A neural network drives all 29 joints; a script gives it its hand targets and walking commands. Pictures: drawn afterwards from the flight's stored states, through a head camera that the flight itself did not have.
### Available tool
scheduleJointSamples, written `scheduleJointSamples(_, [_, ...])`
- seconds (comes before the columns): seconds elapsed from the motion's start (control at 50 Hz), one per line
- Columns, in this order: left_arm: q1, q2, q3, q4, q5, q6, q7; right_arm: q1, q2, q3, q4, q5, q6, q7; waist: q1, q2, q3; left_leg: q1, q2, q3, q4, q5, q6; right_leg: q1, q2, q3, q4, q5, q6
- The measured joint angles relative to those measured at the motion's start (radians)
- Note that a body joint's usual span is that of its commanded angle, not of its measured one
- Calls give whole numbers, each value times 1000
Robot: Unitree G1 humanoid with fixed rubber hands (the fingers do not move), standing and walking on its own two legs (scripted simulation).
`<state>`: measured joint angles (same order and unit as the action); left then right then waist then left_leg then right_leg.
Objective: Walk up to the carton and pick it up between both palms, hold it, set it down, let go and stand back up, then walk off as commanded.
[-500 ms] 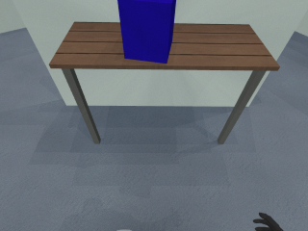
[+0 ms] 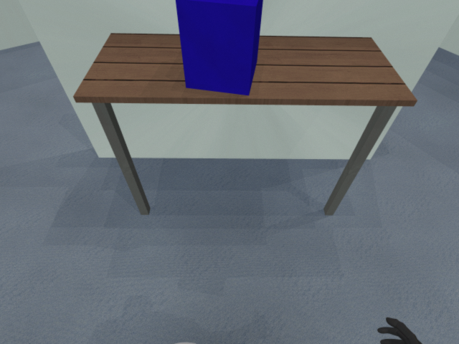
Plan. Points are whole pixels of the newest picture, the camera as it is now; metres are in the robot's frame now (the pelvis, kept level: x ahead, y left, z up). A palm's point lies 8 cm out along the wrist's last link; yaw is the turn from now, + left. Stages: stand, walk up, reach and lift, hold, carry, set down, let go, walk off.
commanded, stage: stand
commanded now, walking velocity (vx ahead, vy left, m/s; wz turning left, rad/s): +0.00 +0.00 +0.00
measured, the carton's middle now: (223, 35) +0.91 +0.01 +0.09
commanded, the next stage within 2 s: none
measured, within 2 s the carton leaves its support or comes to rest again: neither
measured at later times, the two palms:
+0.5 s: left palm out of the picture +0.07 +0.32 -0.11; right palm out of the picture +0.10 -0.32 -0.10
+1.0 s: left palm out of the picture +0.07 +0.32 -0.11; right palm out of the picture +0.10 -0.32 -0.10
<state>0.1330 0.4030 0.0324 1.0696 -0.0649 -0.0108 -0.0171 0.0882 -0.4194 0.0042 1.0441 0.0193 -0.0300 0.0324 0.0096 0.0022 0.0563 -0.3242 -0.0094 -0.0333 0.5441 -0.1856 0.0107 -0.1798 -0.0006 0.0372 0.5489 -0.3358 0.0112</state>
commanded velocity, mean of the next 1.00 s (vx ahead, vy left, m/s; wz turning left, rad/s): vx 0.00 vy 0.00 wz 0.00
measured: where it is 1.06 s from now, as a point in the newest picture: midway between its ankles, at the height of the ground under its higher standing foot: outside the picture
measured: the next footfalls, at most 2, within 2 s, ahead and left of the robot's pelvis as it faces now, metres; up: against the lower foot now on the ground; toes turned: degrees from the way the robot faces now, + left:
none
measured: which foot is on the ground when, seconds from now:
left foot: down 0.00-1.00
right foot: down 0.00-1.00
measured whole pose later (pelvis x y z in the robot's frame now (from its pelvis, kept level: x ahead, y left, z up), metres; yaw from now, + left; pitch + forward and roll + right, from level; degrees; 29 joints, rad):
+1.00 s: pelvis +0.00 +0.00 +0.00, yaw +0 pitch -2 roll -1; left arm 0.14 0.40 0.03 1.07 -0.06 -0.01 -0.02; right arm 0.10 -0.42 0.00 1.04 0.02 -0.03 0.03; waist 0.01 0.00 0.06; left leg -0.32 -0.01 -0.03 0.54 -0.18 0.01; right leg -0.18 0.00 0.04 0.54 -0.33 0.01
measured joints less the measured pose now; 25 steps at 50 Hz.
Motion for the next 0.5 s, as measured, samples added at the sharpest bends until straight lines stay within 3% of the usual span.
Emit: scheduleJointSamples(0.5, [3, 0, 0, 0, 0, 0, 0, 7, 0, 0, 0, 0, 0, 0, 0, 0, 0, 2, 0, 0, -4, 3, 0, 1, 0, 0, -2, 1, 0])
